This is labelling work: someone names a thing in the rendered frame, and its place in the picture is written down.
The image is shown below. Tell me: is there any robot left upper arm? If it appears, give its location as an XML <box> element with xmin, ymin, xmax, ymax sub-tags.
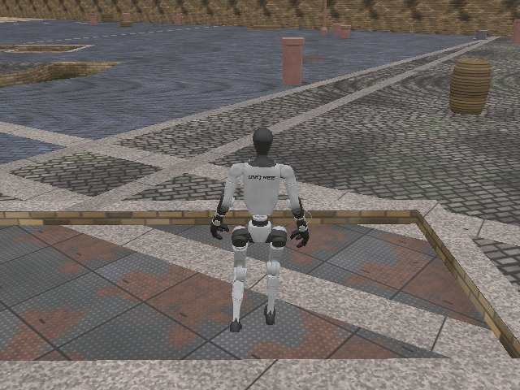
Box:
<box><xmin>221</xmin><ymin>163</ymin><xmax>245</xmax><ymax>207</ymax></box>

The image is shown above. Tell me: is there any left robot shin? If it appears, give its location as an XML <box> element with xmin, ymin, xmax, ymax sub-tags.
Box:
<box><xmin>232</xmin><ymin>267</ymin><xmax>245</xmax><ymax>322</ymax></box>

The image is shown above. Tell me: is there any robot right upper arm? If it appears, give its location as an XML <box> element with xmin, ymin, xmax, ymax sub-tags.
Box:
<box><xmin>279</xmin><ymin>164</ymin><xmax>300</xmax><ymax>210</ymax></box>

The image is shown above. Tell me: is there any left robot hand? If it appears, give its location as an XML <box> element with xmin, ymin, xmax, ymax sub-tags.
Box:
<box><xmin>210</xmin><ymin>223</ymin><xmax>229</xmax><ymax>240</ymax></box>

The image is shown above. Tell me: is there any right robot forearm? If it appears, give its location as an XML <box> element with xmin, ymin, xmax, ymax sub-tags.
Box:
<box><xmin>292</xmin><ymin>197</ymin><xmax>308</xmax><ymax>232</ymax></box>

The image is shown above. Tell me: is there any right robot hand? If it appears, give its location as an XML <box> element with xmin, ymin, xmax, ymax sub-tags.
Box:
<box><xmin>290</xmin><ymin>228</ymin><xmax>310</xmax><ymax>248</ymax></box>

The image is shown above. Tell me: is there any left robot forearm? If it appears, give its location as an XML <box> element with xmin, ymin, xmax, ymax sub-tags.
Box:
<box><xmin>212</xmin><ymin>195</ymin><xmax>229</xmax><ymax>226</ymax></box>

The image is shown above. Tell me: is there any robot right thigh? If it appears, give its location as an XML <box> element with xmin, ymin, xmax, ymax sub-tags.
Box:
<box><xmin>266</xmin><ymin>226</ymin><xmax>287</xmax><ymax>276</ymax></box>

